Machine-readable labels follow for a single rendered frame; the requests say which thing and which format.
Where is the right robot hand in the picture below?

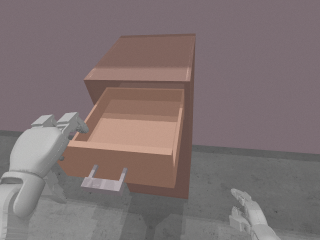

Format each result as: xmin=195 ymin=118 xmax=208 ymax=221
xmin=229 ymin=188 xmax=268 ymax=236

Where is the left robot hand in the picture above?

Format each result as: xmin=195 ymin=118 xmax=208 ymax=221
xmin=9 ymin=112 xmax=89 ymax=204

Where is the right robot forearm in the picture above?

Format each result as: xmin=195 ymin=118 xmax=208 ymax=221
xmin=250 ymin=224 xmax=281 ymax=240

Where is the drawer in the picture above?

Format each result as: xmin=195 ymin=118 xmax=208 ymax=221
xmin=57 ymin=87 xmax=185 ymax=189

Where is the left robot forearm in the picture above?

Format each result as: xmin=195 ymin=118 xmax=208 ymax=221
xmin=0 ymin=170 xmax=46 ymax=240

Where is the cabinet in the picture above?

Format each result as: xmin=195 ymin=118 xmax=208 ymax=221
xmin=83 ymin=33 xmax=196 ymax=199

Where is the handle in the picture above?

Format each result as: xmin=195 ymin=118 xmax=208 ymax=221
xmin=81 ymin=164 xmax=128 ymax=196

